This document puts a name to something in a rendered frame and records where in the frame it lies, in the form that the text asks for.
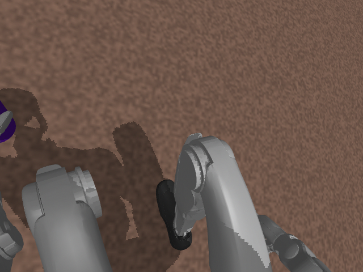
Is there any left robot arm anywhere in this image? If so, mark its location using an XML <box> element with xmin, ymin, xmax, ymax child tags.
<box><xmin>0</xmin><ymin>191</ymin><xmax>24</xmax><ymax>272</ymax></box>

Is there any left robot hand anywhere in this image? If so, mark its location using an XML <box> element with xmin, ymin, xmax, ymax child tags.
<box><xmin>0</xmin><ymin>110</ymin><xmax>13</xmax><ymax>142</ymax></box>

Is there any right robot hand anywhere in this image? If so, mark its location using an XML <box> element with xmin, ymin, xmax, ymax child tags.
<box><xmin>257</xmin><ymin>213</ymin><xmax>286</xmax><ymax>254</ymax></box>

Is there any right robot foot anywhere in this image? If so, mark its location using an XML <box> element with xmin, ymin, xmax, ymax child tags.
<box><xmin>156</xmin><ymin>180</ymin><xmax>192</xmax><ymax>250</ymax></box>

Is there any right robot arm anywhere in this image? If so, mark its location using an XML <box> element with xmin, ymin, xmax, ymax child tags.
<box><xmin>273</xmin><ymin>233</ymin><xmax>332</xmax><ymax>272</ymax></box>

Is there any can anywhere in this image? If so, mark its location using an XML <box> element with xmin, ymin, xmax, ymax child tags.
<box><xmin>0</xmin><ymin>101</ymin><xmax>16</xmax><ymax>143</ymax></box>

